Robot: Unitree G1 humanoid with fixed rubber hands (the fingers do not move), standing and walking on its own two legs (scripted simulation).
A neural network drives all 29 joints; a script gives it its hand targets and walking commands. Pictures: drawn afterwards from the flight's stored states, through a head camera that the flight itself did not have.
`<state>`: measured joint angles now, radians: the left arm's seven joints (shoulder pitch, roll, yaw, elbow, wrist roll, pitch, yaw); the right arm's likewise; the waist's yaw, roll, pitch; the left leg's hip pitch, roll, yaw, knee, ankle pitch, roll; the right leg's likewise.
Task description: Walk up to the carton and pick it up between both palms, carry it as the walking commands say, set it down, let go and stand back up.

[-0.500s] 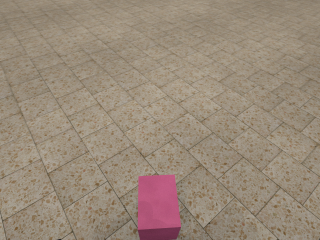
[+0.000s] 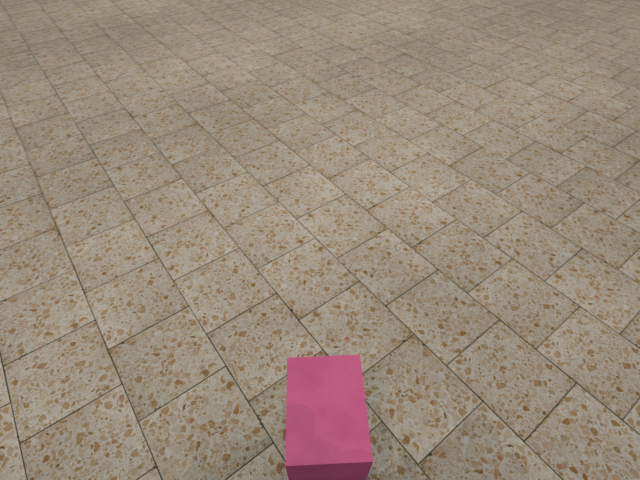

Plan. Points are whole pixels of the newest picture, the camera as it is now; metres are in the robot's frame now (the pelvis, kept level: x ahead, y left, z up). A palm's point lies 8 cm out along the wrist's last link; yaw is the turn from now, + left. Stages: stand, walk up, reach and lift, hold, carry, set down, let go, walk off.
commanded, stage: walk up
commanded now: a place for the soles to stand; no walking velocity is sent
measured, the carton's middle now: (325, 422) +0.42 +0.01 -0.65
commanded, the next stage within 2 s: none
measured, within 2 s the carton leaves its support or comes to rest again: neither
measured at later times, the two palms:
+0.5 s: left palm out of the picture +0.11 +0.27 -0.12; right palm out of the picture +0.05 -0.38 -0.11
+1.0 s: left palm out of the picture +0.09 +0.25 -0.11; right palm out of the picture +0.19 -0.36 -0.12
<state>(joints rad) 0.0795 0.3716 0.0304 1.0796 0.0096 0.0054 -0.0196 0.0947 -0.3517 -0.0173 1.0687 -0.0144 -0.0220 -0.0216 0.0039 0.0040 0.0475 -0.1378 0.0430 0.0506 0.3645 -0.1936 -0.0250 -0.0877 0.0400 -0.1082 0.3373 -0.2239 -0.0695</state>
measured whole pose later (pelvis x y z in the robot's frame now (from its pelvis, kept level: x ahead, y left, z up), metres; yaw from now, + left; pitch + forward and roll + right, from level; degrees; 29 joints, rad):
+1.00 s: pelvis +0.04 -0.07 -0.01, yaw +5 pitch -2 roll +1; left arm 0.11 0.38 0.04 1.02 0.00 0.00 0.01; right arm 0.06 -0.37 -0.02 1.02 -0.01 0.00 -0.04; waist 0.04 0.00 0.10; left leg -0.18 0.03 0.02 0.47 -0.25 -0.03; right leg -0.06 0.04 -0.15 0.44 -0.35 -0.07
